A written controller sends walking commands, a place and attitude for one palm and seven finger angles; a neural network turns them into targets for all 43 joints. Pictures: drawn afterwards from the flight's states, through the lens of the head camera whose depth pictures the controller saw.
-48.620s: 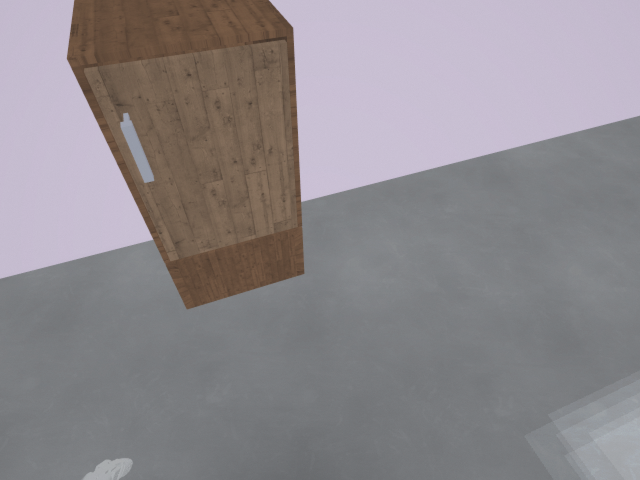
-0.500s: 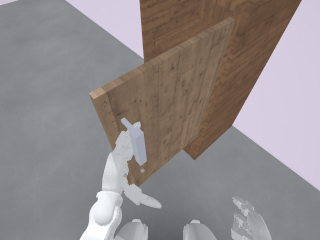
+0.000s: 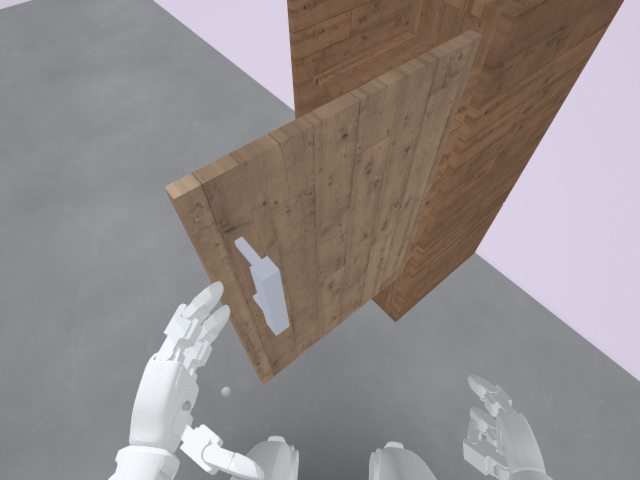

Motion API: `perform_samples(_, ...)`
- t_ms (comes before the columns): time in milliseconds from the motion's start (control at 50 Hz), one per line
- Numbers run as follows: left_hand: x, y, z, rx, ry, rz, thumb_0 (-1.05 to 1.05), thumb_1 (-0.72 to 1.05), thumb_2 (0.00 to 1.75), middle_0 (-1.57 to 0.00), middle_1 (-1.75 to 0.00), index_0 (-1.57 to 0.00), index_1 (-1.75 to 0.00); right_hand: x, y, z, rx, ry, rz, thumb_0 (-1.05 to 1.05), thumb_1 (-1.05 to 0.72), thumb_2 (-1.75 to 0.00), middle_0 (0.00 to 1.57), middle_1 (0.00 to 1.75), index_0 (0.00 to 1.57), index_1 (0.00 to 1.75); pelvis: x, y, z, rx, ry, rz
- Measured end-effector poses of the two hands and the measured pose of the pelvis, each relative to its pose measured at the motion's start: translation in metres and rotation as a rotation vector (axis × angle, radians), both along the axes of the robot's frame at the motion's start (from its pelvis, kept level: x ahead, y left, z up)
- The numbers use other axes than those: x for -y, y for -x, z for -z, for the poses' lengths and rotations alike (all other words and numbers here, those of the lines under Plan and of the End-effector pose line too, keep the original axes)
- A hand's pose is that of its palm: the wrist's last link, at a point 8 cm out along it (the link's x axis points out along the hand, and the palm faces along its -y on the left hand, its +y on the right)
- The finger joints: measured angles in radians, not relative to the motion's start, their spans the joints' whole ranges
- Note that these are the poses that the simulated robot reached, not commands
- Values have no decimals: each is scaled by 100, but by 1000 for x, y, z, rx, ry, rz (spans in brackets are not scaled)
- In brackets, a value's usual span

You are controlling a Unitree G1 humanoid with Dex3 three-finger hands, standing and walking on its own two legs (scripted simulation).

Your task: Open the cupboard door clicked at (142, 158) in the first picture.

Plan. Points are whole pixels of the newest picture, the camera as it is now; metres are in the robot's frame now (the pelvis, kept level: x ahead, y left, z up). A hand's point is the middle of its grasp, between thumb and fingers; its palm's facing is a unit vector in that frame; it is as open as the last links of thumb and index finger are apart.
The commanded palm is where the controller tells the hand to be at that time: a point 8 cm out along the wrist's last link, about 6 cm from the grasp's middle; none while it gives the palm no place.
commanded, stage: slide the hand sideways off the handle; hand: left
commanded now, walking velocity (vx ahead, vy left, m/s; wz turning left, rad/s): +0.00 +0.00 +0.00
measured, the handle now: (262, 288) +0.33 +0.10 +0.05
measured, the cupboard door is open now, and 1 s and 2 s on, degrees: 89 89 89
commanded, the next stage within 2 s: draw the hand back to the body in 0.22 s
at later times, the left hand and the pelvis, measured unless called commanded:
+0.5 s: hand (185, 398) +0.20 +0.15 +0.08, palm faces -0.05 -1.00 -0.07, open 16.3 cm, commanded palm +0.17 +0.22 +0.09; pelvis -0.01 -0.01 +0.00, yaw +0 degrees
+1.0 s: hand (78, 368) +0.20 +0.22 +0.15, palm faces +0.19 -0.93 -0.30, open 15.1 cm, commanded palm +0.16 +0.27 +0.18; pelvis +0.02 +0.02 +0.06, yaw +0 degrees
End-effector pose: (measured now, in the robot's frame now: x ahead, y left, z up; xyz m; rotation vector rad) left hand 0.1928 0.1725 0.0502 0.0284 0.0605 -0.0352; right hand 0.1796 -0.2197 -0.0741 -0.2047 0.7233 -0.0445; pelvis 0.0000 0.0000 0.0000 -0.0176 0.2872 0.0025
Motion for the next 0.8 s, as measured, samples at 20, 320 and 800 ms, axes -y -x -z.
perform_samples(20,-3,2,0,-2,-1,-4,-1,-50,30,-16,-31,-18,-32,2,0,0,2,3,2,1,-90,-90,20,30,20,30,1,0,1,-1,0,-1)
perform_samples(320,-20,17,1,1,-2,12,-1,-50,30,-15,-30,-15,-30,17,4,5,32,30,40,1,-90,-90,20,30,20,30,8,6,9,-6,7,-8)
perform_samples(800,-64,23,-79,42,-51,-15,-1,-49,30,-15,-30,-15,-30,5,7,-54,117,28,66,2,-90,-90,20,30,20,30,-5,-5,-36,122,22,-12)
